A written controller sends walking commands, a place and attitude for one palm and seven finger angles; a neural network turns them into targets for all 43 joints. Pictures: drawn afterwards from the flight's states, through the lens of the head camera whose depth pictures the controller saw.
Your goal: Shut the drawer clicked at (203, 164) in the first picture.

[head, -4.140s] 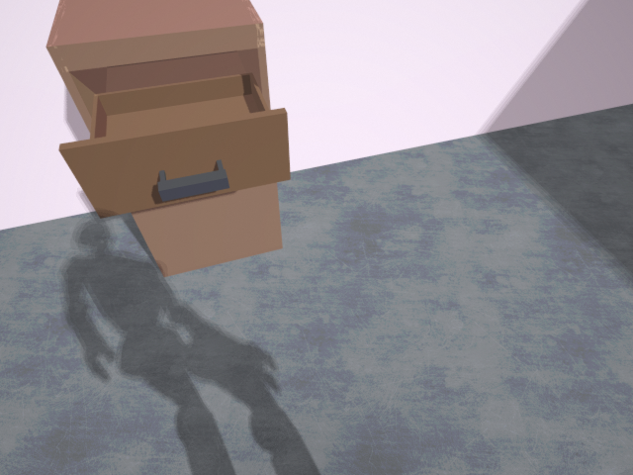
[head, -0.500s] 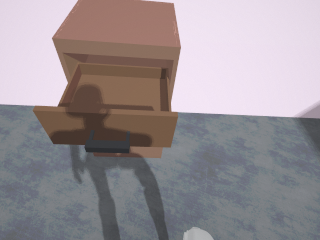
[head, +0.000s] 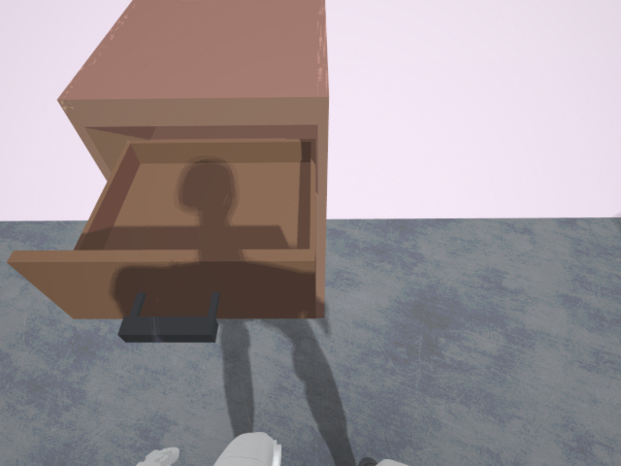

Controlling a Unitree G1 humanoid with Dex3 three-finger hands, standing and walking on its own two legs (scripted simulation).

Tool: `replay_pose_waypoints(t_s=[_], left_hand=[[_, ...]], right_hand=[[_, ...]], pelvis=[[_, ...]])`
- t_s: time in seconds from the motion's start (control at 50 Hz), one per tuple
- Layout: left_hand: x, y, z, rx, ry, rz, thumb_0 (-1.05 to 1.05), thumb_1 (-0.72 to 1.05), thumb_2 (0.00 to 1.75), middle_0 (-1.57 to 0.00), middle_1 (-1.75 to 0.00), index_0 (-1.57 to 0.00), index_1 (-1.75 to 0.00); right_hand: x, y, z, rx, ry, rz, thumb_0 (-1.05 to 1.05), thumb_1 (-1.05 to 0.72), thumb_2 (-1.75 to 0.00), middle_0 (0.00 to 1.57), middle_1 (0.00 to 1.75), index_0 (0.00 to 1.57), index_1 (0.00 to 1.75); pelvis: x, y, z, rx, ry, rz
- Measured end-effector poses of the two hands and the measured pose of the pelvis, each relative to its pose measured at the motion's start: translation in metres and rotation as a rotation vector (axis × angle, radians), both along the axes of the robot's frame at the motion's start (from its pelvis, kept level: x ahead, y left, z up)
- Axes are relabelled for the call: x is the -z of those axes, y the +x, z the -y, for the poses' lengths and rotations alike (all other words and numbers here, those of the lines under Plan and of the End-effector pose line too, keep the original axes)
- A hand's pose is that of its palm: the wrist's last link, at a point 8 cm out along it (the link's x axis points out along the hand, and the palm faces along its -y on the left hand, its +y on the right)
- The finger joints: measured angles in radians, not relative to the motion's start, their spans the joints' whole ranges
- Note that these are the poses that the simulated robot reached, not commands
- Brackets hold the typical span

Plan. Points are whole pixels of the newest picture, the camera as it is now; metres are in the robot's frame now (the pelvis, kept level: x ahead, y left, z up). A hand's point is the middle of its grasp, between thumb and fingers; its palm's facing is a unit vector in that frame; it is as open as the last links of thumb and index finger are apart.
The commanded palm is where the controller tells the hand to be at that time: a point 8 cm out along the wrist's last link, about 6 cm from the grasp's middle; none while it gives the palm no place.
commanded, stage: come to a stop and stand still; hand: left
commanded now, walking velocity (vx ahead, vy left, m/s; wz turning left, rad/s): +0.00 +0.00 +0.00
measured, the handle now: (173, 314) +0.32 +0.23 -0.04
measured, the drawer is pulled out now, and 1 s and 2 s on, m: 0.30 0.30 0.30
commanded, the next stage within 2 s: look again from close up in 0.96 s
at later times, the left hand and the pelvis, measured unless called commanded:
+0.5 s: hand out of the picture -0.05 +0.25 -0.17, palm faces +0.01 -0.98 -0.22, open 7.4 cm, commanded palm none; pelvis -0.02 +0.07 +0.01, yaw -1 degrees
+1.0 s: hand out of the picture -0.06 +0.20 -0.17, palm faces -0.01 -0.99 -0.16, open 7.4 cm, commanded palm none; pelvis -0.05 +0.05 +0.01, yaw -2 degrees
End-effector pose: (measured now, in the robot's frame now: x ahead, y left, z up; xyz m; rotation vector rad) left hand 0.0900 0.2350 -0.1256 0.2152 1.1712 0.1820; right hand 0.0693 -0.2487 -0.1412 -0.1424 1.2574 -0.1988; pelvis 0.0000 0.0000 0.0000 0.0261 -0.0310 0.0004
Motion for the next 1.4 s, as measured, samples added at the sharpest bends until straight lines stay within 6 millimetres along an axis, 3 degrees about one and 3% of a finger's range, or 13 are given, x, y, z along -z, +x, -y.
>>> replay_pose_waypoints(t_s=[0.08,0.14,0.2,0.34,0.48,0.56,0.7,0.84,0.96,1.06,1.12,1.24,1.4], left_hand=[[0.006,-0.015,-0.024,-0.015,-0.006,-0.004,0.00,0.91,0.90,-0.20,-0.30,-0.20,-0.29],[0.018,-0.030,-0.046,-0.032,-0.023,-0.016,0.00,0.91,0.90,-0.20,-0.30,-0.20,-0.29],[0.026,-0.048,-0.063,-0.057,-0.040,-0.061,0.00,0.91,0.90,-0.20,-0.30,-0.20,-0.29],[0.018,-0.104,-0.077,-0.087,-0.054,-0.207,0.00,0.91,0.90,-0.20,-0.30,-0.19,-0.29],[0.014,-0.137,-0.067,-0.065,-0.055,-0.319,0.01,0.91,0.90,-0.19,-0.30,-0.19,-0.29],[0.011,-0.140,-0.054,-0.044,-0.056,-0.308,0.00,0.91,0.90,-0.19,-0.30,-0.19,-0.29],[0.010,-0.135,-0.032,-0.001,-0.088,-0.255,0.00,0.91,0.90,-0.20,-0.30,-0.19,-0.29],[0.012,-0.140,-0.026,0.001,-0.096,-0.248,0.01,0.92,0.90,-0.20,-0.30,-0.20,-0.29],[0.012,-0.150,-0.021,-0.011,-0.103,-0.264,0.01,0.92,0.90,-0.20,-0.30,-0.19,-0.29],[0.013,-0.157,-0.017,-0.018,-0.110,-0.287,0.00,0.91,0.90,-0.20,-0.30,-0.19,-0.29],[0.013,-0.155,-0.021,0.006,-0.104,-0.272,0.00,0.91,0.90,-0.20,-0.30,-0.20,-0.29],[0.015,-0.139,-0.040,-0.012,-0.054,-0.215,0.00,0.91,0.90,-0.20,-0.30,-0.20,-0.29],[0.015,-0.103,-0.055,-0.003,-0.036,-0.127,0.00,0.91,0.90,-0.20,-0.30,-0.19,-0.29]], right_hand=[[-0.015,0.022,-0.011,-0.046,-0.031,0.091,0.00,-0.91,-0.89,0.20,0.29,0.20,0.30],[-0.021,0.021,-0.025,-0.065,-0.060,0.123,0.00,-0.91,-0.89,0.20,0.29,0.20,0.30],[-0.025,0.002,-0.043,-0.071,-0.074,0.092,-0.01,-0.91,-0.89,0.20,0.29,0.20,0.30],[-0.026,-0.042,-0.080,-0.046,-0.044,-0.043,0.00,-0.91,-0.89,0.21,0.29,0.20,0.30],[-0.012,-0.077,-0.091,0.016,-0.002,-0.099,0.00,-0.93,-0.89,0.21,0.30,0.20,0.30],[-0.002,-0.099,-0.092,0.044,0.032,-0.134,0.00,-0.93,-0.89,0.21,0.30,0.20,0.30],[-0.002,-0.132,-0.097,0.071,0.068,-0.169,0.00,-0.92,-0.89,0.20,0.29,0.20,0.30],[-0.004,-0.159,-0.099,0.089,0.079,-0.215,0.00,-0.91,-0.89,0.20,0.29,0.20,0.30],[-0.005,-0.171,-0.098,0.094,0.079,-0.244,0.00,-0.90,-0.89,0.20,0.29,0.20,0.30],[-0.005,-0.169,-0.098,0.093,0.078,-0.242,0.00,-0.90,-0.89,0.20,0.29,0.20,0.30],[-0.002,-0.157,-0.092,0.067,0.076,-0.211,0.00,-0.90,-0.89,0.20,0.29,0.20,0.30],[0.004,-0.113,-0.079,0.019,0.039,-0.119,0.00,-0.90,-0.89,0.20,0.29,0.20,0.30],[-0.004,-0.052,-0.075,-0.032,0.000,0.020,0.00,-0.91,-0.89,0.20,0.29,0.20,0.30]], pelvis=[[0.001,-0.007,-0.014,0.002,-0.007,-0.002],[0.007,-0.011,-0.029,0.006,-0.027,-0.008],[0.006,-0.016,-0.042,0.002,-0.035,-0.008],[-0.010,-0.016,-0.060,0.006,-0.034,-0.038],[-0.009,-0.022,-0.067,0.023,-0.004,-0.041],[-0.009,-0.029,-0.066,0.030,-0.007,-0.030],[-0.012,-0.040,-0.059,0.040,-0.014,-0.008],[-0.012,-0.046,-0.053,0.041,-0.016,-0.009],[-0.012,-0.048,-0.051,0.039,-0.017,-0.014],[-0.012,-0.046,-0.050,0.040,-0.016,-0.015],[-0.008,-0.049,-0.049,0.020,-0.015,-0.033],[-0.001,-0.043,-0.053,0.002,-0.034,-0.043],[0.000,-0.034,-0.061,0.015,-0.031,-0.015]])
